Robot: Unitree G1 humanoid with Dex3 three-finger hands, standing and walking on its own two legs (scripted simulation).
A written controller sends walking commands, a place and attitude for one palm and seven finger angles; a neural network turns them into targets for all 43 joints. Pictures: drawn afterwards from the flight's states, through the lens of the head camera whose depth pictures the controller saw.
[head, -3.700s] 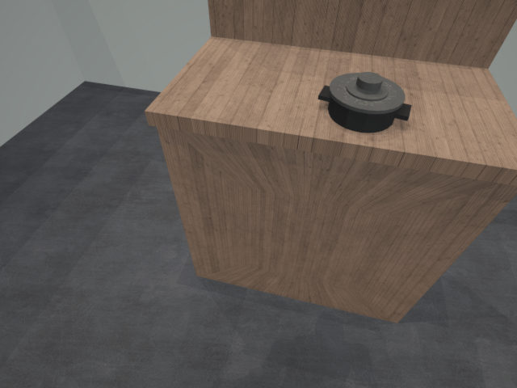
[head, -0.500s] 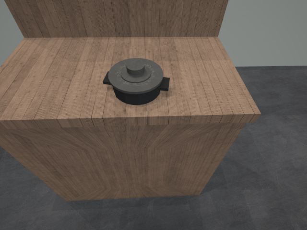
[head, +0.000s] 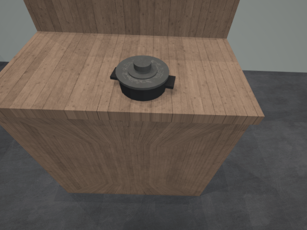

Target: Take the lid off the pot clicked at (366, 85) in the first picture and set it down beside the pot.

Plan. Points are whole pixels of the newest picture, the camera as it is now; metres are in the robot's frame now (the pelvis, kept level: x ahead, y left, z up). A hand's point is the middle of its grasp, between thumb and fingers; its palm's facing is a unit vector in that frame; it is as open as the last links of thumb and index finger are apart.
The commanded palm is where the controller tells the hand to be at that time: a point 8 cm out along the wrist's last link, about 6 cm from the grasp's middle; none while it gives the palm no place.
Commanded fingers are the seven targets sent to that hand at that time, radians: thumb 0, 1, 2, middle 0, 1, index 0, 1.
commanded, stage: look again from close up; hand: left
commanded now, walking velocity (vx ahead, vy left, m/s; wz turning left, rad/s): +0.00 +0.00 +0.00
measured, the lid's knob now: (142, 64) +0.53 +0.08 +0.15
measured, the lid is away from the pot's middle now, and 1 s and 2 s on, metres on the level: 0.00 0.00 0.00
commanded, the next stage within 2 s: shuffle to correct the standing spot in 0.96 s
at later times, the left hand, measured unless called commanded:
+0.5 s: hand out of the picture +0.00 +0.24 -0.18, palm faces +0.04 -0.97 -0.23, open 7.4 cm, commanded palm none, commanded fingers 0.00 0.90 0.90 -0.20 -0.30 -0.20 -0.30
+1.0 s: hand out of the picture -0.04 +0.21 -0.18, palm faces +0.04 -0.98 -0.17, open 7.4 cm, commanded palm none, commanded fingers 0.00 0.90 0.90 -0.20 -0.30 -0.20 -0.30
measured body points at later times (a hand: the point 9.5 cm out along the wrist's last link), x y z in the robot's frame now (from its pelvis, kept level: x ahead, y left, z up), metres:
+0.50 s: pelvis -0.02 +0.05 -0.01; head -0.03 +0.06 +0.44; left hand +0.00 +0.29 -0.16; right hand +0.01 -0.18 -0.16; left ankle +0.00 +0.14 -0.74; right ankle -0.01 -0.09 -0.74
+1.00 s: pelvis -0.03 +0.04 -0.01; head -0.02 +0.05 +0.44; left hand -0.04 +0.26 -0.17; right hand -0.01 -0.18 -0.16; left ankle +0.00 +0.14 -0.74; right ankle -0.01 -0.09 -0.74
